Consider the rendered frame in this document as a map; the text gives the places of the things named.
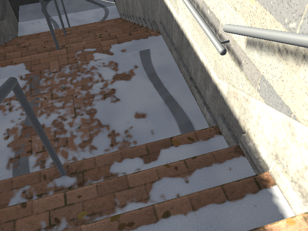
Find stairs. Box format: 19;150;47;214
0;17;154;62
0;125;308;231

